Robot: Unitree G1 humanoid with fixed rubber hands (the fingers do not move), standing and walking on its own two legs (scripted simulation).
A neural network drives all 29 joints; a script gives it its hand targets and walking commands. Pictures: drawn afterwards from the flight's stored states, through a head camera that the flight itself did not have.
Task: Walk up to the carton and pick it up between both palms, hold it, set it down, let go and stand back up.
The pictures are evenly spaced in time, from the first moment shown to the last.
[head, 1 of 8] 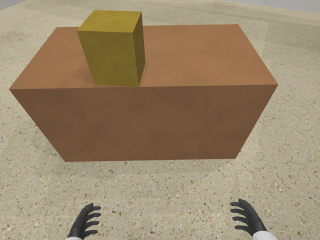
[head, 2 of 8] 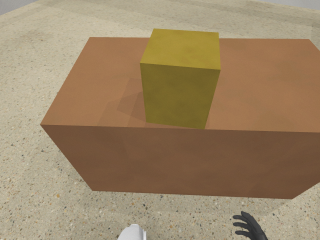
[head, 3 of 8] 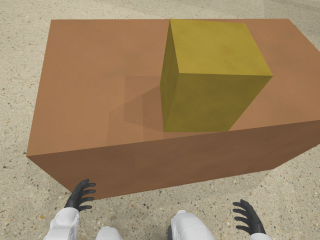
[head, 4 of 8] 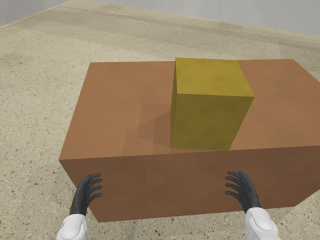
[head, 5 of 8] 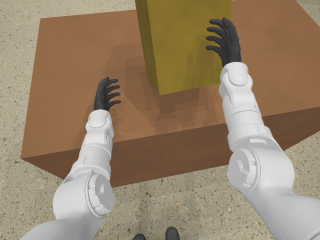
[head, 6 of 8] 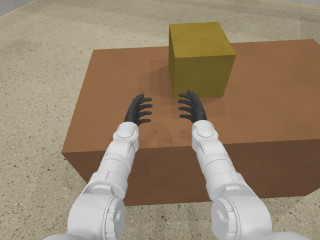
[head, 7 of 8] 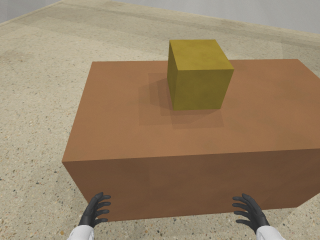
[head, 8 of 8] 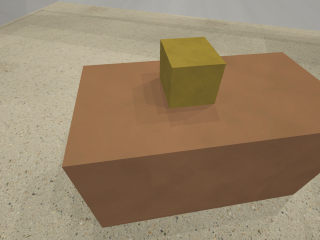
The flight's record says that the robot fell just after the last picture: no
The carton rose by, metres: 0.03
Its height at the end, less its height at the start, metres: -0.03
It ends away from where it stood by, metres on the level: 0.24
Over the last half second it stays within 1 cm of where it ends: yes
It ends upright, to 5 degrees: no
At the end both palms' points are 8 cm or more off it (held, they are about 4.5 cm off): yes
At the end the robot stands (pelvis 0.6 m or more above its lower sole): yes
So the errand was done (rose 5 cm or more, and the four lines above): no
